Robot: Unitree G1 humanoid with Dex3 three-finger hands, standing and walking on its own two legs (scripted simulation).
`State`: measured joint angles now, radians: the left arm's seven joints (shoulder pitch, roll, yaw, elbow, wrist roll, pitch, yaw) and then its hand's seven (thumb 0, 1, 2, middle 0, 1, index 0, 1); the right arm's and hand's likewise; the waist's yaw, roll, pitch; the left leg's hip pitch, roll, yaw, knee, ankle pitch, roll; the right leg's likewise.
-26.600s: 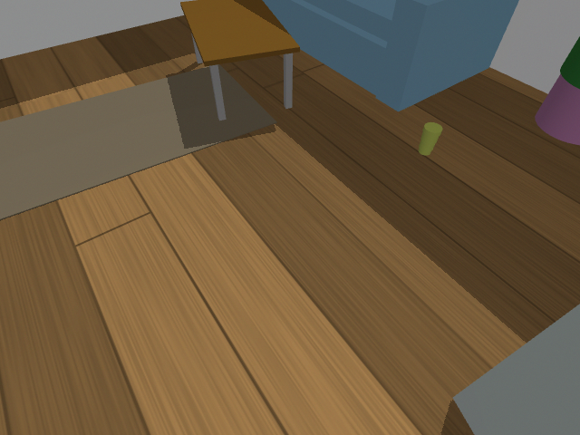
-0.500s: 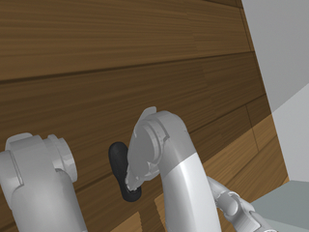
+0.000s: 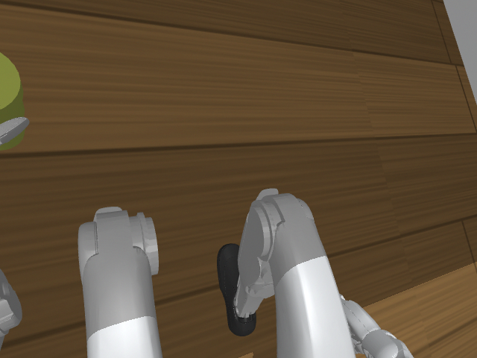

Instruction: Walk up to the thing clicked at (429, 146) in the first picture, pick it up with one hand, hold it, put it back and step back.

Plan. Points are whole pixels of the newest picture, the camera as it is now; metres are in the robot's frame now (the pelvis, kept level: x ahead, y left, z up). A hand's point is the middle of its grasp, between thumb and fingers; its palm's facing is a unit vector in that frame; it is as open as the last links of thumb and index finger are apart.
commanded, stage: settle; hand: left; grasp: from the side
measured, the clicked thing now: out of the picture +0.46 +0.32 -0.12
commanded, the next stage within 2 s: lift in 1.16 s
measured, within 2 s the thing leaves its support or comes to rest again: neither
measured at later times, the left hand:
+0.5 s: hand out of the picture +0.48 +0.31 -0.02, palm faces +0.38 -0.92 -0.04, open 11.8 cm
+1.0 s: hand out of the picture +0.48 +0.29 +0.01, palm faces +0.40 -0.92 -0.04, open 11.8 cm
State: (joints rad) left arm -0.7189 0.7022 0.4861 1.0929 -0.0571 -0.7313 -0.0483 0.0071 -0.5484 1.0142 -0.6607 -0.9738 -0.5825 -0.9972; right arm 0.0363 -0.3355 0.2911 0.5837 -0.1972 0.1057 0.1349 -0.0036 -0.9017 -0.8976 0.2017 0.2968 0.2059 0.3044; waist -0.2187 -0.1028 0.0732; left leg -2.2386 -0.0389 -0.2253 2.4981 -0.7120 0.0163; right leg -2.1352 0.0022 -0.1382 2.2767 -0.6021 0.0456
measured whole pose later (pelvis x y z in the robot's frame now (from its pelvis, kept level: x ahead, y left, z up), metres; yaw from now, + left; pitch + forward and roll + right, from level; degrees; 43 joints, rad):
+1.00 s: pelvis +0.02 -0.02 +0.04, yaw +6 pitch +34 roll -7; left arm -0.79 0.53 0.51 1.05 -0.04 -0.60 -0.07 0.01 -0.55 1.01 -0.67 -0.95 -0.59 -0.98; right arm 0.12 -0.30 0.10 0.64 -0.11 0.07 0.08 0.00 -0.91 -0.90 0.20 0.30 0.20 0.30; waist -0.19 -0.01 -0.09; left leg -2.17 -0.03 -0.13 2.30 -0.72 -0.03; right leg -2.15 -0.02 -0.05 2.20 -0.63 0.03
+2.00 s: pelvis +0.03 -0.02 +0.16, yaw +9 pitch +33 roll -4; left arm -0.51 0.35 0.38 0.63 -0.12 -0.39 -0.06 0.01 -0.61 1.08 -0.67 -0.99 -0.60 -1.00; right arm 0.14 -0.27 0.00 0.61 0.00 0.03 0.01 0.00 -0.94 -0.91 0.20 0.30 0.20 0.30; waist -0.09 0.02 -0.19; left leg -1.83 -0.01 -0.08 1.94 -0.69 -0.02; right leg -1.82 -0.03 -0.03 1.87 -0.63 0.03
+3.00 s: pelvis +0.09 -0.01 +0.37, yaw +10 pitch +14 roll -2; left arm -0.18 0.19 0.15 0.44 -0.12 -0.34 0.07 0.01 -0.61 1.09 -0.68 -0.98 -0.61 -0.99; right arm 0.24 -0.21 0.01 0.65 -0.01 -0.01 -0.03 0.01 -0.93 -0.90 0.20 0.30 0.20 0.30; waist -0.04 0.01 -0.10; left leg -0.83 0.02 -0.05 1.10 -0.52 -0.01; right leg -0.83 -0.02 -0.03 1.04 -0.46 0.02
